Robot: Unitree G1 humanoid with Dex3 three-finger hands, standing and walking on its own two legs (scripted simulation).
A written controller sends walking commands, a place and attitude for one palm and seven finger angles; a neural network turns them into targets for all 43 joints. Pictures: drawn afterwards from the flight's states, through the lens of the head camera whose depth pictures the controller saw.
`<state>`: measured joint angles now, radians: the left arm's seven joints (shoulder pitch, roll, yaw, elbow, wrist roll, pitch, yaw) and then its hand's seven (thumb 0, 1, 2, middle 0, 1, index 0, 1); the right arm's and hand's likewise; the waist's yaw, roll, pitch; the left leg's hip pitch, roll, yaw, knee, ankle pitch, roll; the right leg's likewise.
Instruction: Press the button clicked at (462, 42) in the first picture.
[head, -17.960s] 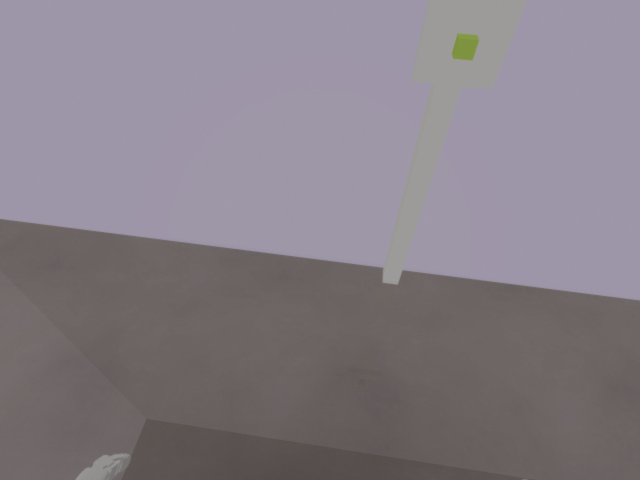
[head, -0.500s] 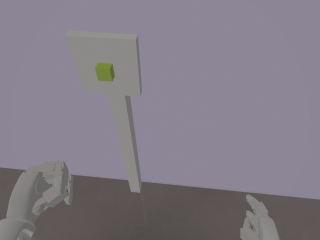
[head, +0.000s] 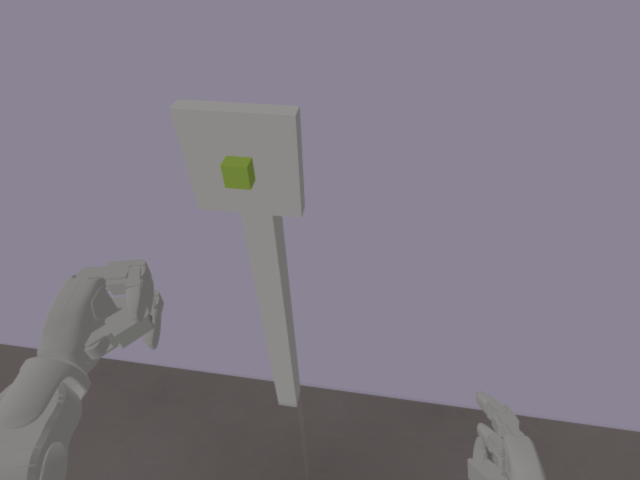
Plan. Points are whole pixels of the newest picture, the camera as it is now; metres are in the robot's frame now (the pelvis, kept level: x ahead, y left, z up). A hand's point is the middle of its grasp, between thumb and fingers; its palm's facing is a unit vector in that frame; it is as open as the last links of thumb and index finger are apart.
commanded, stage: raise the hand and make a fist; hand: left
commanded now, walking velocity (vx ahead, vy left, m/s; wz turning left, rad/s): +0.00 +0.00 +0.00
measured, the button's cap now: (239, 171) +0.50 +0.18 +0.16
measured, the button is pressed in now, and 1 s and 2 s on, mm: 0 0 0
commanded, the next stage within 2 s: aim a knuckle at the button in 0.38 s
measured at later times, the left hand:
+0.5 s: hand (168, 320) +0.23 +0.18 +0.15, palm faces +0.00 -1.00 -0.10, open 3.1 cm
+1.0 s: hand (203, 273) +0.31 +0.18 +0.13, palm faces -0.03 -1.00 -0.04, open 3.1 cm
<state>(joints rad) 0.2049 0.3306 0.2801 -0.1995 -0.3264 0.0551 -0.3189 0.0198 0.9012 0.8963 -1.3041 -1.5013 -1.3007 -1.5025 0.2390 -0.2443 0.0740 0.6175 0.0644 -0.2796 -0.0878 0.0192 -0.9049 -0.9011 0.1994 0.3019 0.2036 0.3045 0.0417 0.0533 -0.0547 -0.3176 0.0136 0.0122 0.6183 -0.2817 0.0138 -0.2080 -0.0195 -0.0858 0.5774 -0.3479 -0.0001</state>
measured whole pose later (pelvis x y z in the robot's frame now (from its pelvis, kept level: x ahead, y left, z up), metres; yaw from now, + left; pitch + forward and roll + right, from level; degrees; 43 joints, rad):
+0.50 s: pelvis +0.00 -0.02 +0.00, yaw +0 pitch -2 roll +0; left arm 0.22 0.32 0.29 -0.17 -0.32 0.06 -0.31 0.02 0.90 0.90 -1.30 -1.50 -1.30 -1.50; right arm 0.23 -0.25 0.06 0.63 0.06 -0.26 -0.09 0.02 -0.91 -0.90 0.20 0.30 0.20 0.30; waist 0.03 0.06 -0.05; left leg -0.27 0.03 0.01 0.56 -0.26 -0.02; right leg -0.17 0.00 -0.09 0.55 -0.34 -0.03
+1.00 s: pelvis +0.01 -0.02 +0.00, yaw -1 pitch +0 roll +0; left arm -0.05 0.31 0.27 0.12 -0.29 0.02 -0.29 0.02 0.90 0.90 -1.30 -1.50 -1.30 -1.50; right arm 0.25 -0.26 0.04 0.64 0.07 -0.24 -0.09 0.02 -0.91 -0.90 0.20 0.30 0.20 0.30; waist 0.00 0.05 -0.05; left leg -0.30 0.03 0.03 0.57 -0.27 -0.01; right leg -0.22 0.00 -0.06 0.58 -0.35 -0.02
